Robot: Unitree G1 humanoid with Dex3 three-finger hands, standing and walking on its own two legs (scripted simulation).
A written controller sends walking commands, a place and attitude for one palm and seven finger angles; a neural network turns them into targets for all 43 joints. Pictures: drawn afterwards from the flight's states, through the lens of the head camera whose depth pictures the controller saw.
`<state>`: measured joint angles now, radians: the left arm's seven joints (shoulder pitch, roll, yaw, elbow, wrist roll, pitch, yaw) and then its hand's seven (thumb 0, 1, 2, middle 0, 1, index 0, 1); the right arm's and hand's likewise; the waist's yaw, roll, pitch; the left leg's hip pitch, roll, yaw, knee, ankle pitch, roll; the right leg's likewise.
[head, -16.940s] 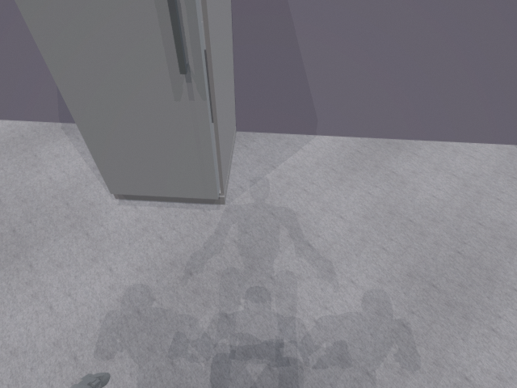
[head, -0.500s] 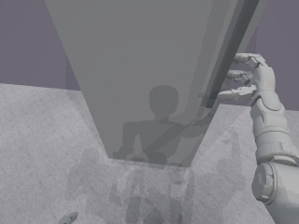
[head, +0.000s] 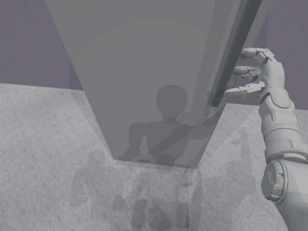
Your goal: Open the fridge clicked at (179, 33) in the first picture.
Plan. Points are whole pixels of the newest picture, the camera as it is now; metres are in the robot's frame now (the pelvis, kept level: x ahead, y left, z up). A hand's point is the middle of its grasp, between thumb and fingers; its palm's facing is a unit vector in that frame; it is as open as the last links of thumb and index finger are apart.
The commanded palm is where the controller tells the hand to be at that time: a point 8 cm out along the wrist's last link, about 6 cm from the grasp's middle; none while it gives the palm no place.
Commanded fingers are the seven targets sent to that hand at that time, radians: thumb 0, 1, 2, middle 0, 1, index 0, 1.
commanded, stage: slide the fingers in behind the handle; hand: right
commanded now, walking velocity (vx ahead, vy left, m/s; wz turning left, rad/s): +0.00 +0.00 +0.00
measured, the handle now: (240, 28) +0.53 -0.11 +0.25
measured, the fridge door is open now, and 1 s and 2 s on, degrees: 0 0 0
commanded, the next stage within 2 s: grip the handle and tug to test in 1.60 s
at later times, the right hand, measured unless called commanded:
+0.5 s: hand (234, 76) +0.48 -0.12 +0.16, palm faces +0.00 +1.00 +0.00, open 14.0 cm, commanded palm +0.46 -0.17 +0.16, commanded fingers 0.00 0.50 -0.30 0.30 1.20 0.30 1.20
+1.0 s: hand (223, 74) +0.48 -0.10 +0.16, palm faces +0.00 +1.00 +0.00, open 14.0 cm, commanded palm +0.45 -0.14 +0.16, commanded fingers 0.00 0.50 -0.30 0.30 1.20 0.30 1.20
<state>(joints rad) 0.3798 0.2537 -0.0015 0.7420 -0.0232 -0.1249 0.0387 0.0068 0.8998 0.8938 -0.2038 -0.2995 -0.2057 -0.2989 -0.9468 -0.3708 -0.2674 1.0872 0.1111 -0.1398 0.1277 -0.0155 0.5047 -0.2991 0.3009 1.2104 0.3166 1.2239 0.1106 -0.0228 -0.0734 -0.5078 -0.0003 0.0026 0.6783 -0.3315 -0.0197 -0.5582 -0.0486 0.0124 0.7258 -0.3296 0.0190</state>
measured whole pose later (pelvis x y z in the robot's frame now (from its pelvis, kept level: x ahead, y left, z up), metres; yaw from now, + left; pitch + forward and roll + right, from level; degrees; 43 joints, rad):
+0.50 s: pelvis +0.00 +0.00 +0.00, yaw +0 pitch +9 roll +1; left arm 0.36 0.25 0.00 0.73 -0.02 -0.12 0.03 0.01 0.90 0.89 -0.20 -0.30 -0.21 -0.30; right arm -0.89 -0.30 -0.24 0.99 0.10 -0.12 0.07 -0.02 0.50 -0.30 0.30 1.20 0.30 1.21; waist 0.10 -0.03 -0.08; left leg -0.49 0.00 0.00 0.67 -0.34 -0.02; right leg -0.53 -0.05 0.01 0.71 -0.33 0.02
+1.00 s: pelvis +0.00 +0.01 +0.00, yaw +0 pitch +8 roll +1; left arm 0.35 0.24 0.01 0.73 -0.02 -0.12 0.03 0.01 0.90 0.89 -0.20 -0.30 -0.21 -0.30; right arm -0.90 -0.25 -0.23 1.00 0.10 -0.12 0.03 -0.02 0.50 -0.30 0.30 1.20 0.30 1.20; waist 0.10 -0.03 -0.08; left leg -0.47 -0.01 0.00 0.67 -0.33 -0.01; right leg -0.51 -0.05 0.01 0.69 -0.32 0.03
